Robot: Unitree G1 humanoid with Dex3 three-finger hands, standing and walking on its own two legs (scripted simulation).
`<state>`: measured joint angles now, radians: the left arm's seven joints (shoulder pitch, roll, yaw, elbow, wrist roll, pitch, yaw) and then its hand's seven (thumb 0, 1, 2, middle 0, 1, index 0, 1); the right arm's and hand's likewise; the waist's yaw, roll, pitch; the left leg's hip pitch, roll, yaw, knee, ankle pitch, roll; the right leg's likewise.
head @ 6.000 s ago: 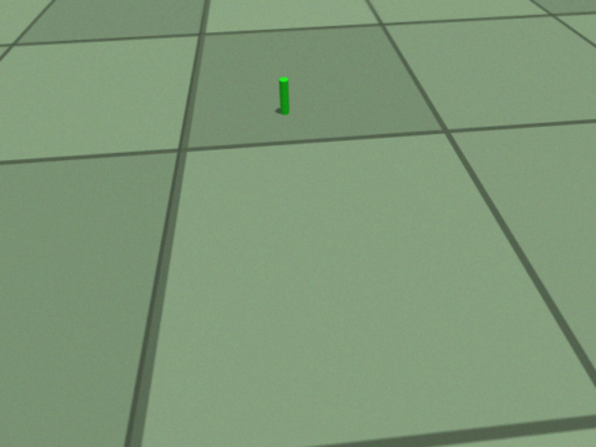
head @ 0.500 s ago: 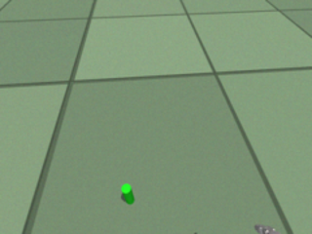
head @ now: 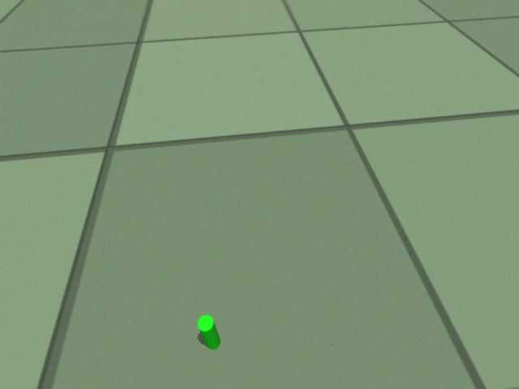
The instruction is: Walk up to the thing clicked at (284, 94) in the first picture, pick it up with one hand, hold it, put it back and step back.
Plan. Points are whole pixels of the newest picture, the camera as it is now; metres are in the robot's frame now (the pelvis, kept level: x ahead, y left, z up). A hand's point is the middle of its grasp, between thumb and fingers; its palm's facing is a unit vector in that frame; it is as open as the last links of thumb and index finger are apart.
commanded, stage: walk up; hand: left
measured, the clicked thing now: (209, 333) +0.40 +0.20 -0.68
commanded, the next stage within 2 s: stand in 0.42 s
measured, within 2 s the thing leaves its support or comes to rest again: neither
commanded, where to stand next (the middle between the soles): +0.05 +0.00 m, yaw -1 degrees
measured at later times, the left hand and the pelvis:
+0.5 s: hand out of the picture +0.09 +0.25 -0.16, palm faces -0.01 -0.95 -0.33, open 7.4 cm; pelvis +0.01 +0.00 +0.00, yaw +0 degrees
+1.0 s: hand out of the picture +0.09 +0.25 -0.15, palm faces -0.02 -0.94 -0.34, open 7.4 cm; pelvis +0.01 -0.01 +0.00, yaw +0 degrees
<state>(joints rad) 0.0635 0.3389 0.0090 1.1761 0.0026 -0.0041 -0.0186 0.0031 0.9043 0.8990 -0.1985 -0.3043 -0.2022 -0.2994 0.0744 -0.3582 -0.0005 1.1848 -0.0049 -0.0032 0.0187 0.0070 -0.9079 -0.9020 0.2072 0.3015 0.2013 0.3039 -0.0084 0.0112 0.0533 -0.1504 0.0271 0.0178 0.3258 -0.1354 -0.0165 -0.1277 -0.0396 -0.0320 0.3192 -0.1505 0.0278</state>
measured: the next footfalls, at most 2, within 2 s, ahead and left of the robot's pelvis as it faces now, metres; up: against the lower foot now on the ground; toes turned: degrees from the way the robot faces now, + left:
none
